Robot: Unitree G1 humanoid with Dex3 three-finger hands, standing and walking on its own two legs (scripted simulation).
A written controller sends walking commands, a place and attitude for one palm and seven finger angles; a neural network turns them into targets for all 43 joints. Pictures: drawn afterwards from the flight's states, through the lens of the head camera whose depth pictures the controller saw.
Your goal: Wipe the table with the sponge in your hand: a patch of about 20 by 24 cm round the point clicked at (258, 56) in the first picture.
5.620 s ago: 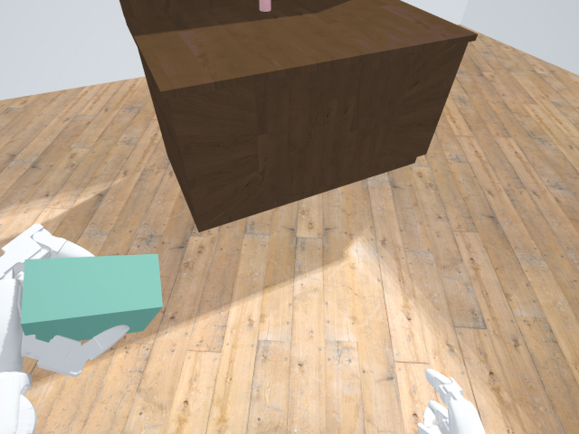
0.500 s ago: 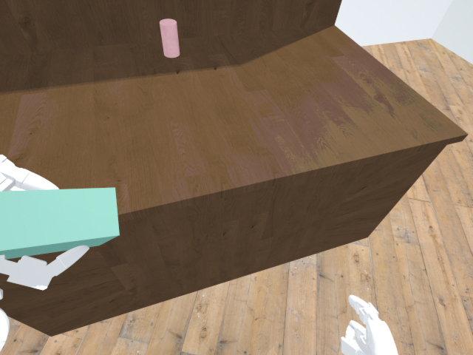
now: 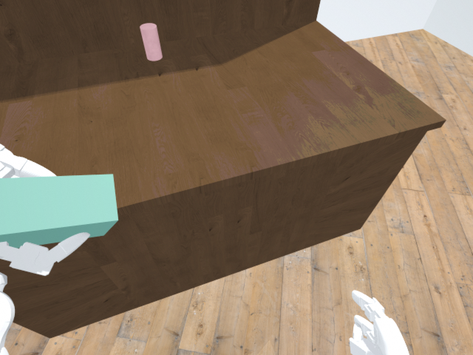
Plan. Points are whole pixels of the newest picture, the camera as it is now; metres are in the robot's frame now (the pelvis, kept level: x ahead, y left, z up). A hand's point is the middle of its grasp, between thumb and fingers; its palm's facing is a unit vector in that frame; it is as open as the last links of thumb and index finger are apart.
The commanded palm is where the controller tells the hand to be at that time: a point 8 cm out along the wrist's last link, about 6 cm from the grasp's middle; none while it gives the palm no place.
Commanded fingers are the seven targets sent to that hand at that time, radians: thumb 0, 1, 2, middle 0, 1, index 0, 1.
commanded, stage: come to a stop and stand still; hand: left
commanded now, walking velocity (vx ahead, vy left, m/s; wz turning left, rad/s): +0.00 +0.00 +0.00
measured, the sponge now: (75, 211) +0.25 +0.22 +0.18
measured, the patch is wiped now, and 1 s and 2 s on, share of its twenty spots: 0.00 0.00 0.00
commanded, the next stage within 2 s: look again from close up in 1.04 s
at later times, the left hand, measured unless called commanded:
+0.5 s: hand (30, 249) +0.20 +0.26 +0.16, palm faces +0.42 -0.84 -0.35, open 10.1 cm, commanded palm +0.15 +0.30 +0.18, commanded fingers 0.00 0.10 1.30 -1.20 -1.60 -1.20 -1.60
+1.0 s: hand (5, 244) +0.21 +0.29 +0.16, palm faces +0.42 -0.83 -0.36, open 10.0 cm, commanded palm +0.15 +0.32 +0.18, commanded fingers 0.00 0.10 1.30 -1.20 -1.60 -1.20 -1.60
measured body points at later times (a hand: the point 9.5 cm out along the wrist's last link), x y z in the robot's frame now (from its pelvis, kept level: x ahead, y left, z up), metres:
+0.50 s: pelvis -0.01 +0.01 +0.01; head -0.01 +0.01 +0.46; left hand +0.18 +0.30 +0.18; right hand +0.18 -0.19 -0.06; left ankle +0.03 +0.11 -0.73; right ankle +0.02 -0.09 -0.73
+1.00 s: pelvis +0.00 +0.04 +0.01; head +0.02 +0.05 +0.46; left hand +0.18 +0.33 +0.18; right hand +0.18 -0.18 -0.06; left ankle +0.03 +0.11 -0.73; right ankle +0.02 -0.09 -0.73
